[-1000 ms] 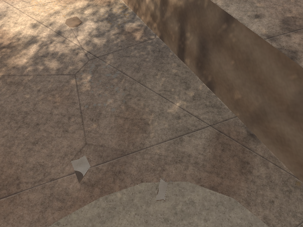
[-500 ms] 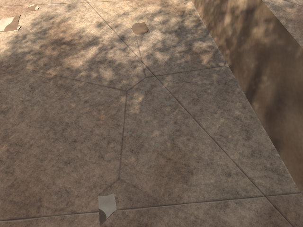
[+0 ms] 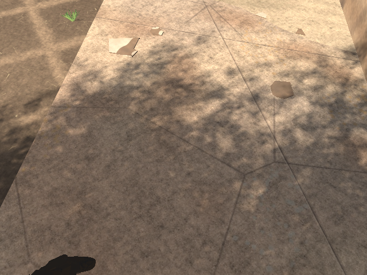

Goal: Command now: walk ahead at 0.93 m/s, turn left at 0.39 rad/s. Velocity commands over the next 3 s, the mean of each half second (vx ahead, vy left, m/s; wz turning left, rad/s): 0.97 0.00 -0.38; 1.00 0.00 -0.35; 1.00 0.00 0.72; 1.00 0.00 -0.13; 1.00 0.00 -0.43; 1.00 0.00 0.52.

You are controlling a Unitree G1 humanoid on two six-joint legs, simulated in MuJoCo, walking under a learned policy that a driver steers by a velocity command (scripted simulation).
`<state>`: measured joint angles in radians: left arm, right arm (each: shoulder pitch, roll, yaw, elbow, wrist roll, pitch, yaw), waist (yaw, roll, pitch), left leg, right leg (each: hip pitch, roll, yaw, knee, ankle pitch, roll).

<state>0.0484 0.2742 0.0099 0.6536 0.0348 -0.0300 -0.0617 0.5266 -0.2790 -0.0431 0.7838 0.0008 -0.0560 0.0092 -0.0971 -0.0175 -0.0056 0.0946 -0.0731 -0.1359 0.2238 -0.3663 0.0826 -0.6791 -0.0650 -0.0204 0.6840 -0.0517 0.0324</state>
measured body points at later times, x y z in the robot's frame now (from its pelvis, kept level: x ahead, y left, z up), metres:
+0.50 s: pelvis +0.44 -0.05 +0.00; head +0.48 -0.06 +0.44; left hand +0.41 +0.23 -0.13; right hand +0.70 -0.29 -0.04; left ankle +0.66 +0.06 -0.71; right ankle +0.25 -0.11 -0.73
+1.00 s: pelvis +0.87 -0.21 -0.02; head +0.90 -0.24 +0.43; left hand +1.20 -0.14 -0.08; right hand +0.67 -0.40 -0.15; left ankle +0.71 +0.03 -0.65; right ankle +0.93 -0.33 -0.73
